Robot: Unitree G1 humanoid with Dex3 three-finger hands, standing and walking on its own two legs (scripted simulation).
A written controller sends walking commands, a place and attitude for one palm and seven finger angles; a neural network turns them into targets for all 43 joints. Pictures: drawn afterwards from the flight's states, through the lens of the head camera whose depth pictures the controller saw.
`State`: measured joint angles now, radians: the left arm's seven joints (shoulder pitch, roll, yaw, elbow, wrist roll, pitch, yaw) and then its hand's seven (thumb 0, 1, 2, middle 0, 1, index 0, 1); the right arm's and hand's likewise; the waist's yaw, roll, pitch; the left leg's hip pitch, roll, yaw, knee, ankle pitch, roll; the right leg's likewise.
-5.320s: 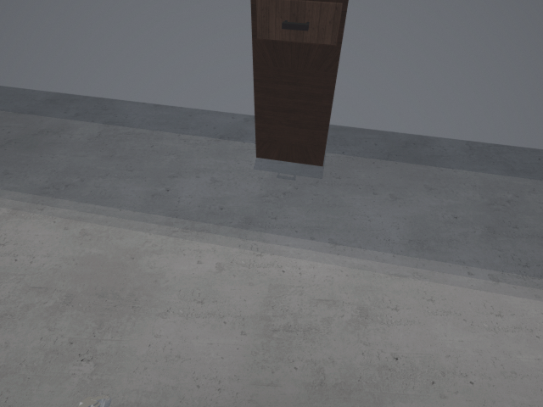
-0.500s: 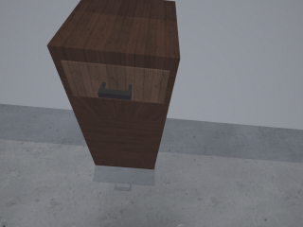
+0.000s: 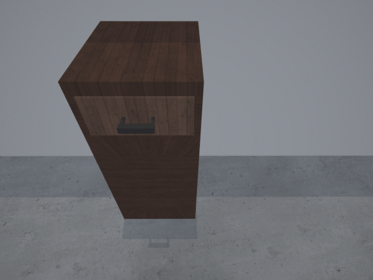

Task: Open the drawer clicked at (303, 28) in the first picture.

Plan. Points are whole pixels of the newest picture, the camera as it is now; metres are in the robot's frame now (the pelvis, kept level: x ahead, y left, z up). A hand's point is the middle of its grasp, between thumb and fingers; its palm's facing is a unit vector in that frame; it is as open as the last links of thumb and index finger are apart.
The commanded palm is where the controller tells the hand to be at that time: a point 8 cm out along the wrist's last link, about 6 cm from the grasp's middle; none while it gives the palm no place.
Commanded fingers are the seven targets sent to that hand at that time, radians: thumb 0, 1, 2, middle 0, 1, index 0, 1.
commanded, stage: come to a stop and stand still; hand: left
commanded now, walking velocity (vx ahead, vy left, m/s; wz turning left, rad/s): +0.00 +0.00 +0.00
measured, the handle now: (137, 124) +0.55 +0.19 -0.01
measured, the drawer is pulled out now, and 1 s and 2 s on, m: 0.00 0.00 0.00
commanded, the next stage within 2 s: look again from close up in 0.30 s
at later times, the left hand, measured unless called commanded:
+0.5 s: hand out of the picture -0.01 +0.13 -0.18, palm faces +0.01 -0.99 -0.16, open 7.4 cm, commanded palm none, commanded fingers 0.00 0.90 0.90 -0.20 -0.30 -0.20 -0.30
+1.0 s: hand out of the picture +0.04 +0.17 -0.19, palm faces +0.01 -0.98 -0.19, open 7.4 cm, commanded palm none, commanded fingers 0.00 0.90 0.90 -0.20 -0.30 -0.20 -0.30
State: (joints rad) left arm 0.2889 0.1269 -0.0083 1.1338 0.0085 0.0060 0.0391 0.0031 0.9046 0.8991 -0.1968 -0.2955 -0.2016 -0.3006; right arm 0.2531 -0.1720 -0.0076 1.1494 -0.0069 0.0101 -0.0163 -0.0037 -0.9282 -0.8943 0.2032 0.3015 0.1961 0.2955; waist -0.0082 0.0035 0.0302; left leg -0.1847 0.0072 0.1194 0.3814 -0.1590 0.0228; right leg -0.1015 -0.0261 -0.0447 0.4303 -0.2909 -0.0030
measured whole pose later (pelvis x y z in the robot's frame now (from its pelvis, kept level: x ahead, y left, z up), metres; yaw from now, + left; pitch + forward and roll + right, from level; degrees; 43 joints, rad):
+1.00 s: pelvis +0.03 +0.00 -0.01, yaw -1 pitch -1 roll +0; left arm 0.30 0.16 -0.01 1.07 0.01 -0.02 0.04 0.00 0.91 0.90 -0.20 -0.30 -0.20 -0.30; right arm 0.25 -0.16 0.02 1.11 -0.01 -0.02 -0.02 0.01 -0.92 -0.89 0.20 0.30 0.20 0.30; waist 0.00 -0.02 0.02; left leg -0.21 0.01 0.10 0.52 -0.28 0.02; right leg -0.10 -0.02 -0.03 0.49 -0.37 0.00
